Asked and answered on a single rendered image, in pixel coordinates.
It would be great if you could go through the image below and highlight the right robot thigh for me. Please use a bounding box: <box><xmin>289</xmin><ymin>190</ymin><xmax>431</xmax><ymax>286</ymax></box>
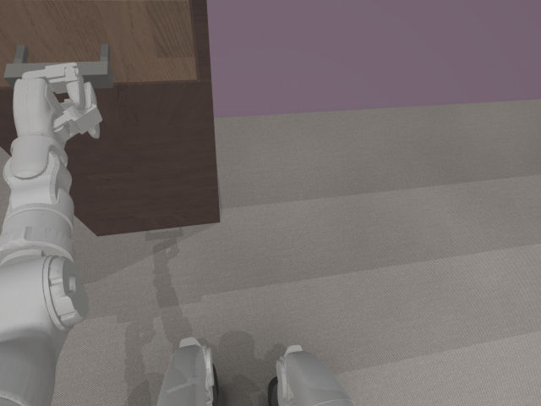
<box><xmin>276</xmin><ymin>351</ymin><xmax>355</xmax><ymax>406</ymax></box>

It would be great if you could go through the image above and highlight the robot left hand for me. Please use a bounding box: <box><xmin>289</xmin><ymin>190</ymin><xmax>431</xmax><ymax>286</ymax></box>
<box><xmin>13</xmin><ymin>63</ymin><xmax>102</xmax><ymax>149</ymax></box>

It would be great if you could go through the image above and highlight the left robot thigh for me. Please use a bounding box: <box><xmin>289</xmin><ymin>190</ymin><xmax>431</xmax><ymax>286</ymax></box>
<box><xmin>156</xmin><ymin>344</ymin><xmax>214</xmax><ymax>406</ymax></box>

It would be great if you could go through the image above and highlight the left robot forearm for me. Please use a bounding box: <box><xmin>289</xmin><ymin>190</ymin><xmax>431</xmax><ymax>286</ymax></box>
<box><xmin>0</xmin><ymin>134</ymin><xmax>75</xmax><ymax>267</ymax></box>

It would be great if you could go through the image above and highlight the drawer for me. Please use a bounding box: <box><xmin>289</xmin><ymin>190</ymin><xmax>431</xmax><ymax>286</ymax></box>
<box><xmin>0</xmin><ymin>0</ymin><xmax>197</xmax><ymax>87</ymax></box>

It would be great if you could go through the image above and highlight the cabinet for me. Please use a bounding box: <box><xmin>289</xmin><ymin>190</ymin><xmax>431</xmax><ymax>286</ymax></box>
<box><xmin>0</xmin><ymin>0</ymin><xmax>220</xmax><ymax>237</ymax></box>

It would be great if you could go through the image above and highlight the robot thigh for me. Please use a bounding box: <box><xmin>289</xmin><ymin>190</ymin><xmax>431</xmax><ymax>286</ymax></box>
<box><xmin>156</xmin><ymin>344</ymin><xmax>214</xmax><ymax>406</ymax></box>
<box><xmin>276</xmin><ymin>351</ymin><xmax>355</xmax><ymax>406</ymax></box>

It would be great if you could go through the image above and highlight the robot left upper arm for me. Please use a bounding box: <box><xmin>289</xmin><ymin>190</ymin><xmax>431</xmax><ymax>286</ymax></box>
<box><xmin>0</xmin><ymin>255</ymin><xmax>89</xmax><ymax>406</ymax></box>

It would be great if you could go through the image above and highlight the handle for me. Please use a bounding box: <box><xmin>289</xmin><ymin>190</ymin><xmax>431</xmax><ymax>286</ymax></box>
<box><xmin>3</xmin><ymin>44</ymin><xmax>113</xmax><ymax>89</ymax></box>

